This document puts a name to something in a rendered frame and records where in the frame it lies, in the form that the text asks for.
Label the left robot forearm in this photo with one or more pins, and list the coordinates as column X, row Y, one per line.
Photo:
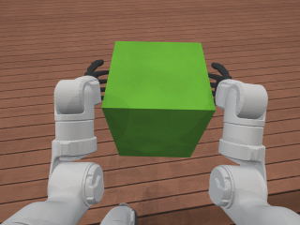
column 74, row 113

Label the left robot thigh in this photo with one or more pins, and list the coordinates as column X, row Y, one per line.
column 119, row 215

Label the robot left hand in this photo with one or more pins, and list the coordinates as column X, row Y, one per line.
column 96, row 74

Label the left robot upper arm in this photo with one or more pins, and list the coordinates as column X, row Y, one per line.
column 73, row 188

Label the carton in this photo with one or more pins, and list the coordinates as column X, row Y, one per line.
column 158, row 99

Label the left robot shin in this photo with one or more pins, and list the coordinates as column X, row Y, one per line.
column 124, row 204

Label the right robot upper arm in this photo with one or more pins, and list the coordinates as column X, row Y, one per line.
column 242, row 194

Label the robot right hand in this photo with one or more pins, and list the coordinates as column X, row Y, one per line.
column 225, row 76

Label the right robot forearm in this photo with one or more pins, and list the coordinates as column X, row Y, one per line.
column 244, row 106

